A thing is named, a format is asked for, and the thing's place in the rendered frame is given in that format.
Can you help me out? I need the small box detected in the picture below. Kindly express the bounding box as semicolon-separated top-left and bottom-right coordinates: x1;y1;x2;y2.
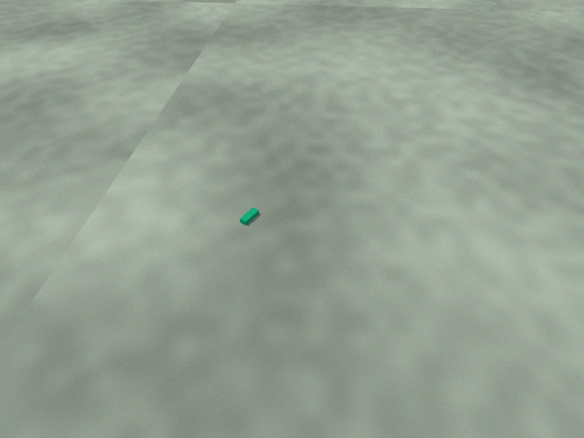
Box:
240;207;259;225

